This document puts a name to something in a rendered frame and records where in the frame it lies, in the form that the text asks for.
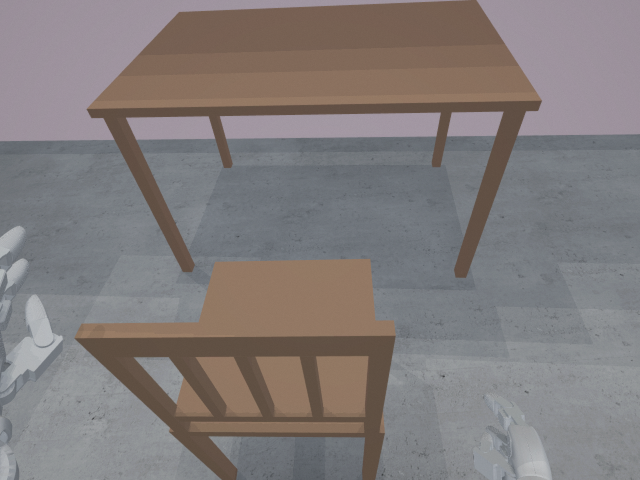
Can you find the robot right hand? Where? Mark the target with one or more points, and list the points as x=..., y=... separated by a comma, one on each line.
x=518, y=454

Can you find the robot left hand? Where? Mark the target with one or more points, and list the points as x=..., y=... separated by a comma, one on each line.
x=33, y=355

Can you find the chair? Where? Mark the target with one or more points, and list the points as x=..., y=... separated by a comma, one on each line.
x=282, y=349

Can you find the table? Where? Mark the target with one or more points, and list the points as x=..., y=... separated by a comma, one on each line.
x=418, y=57

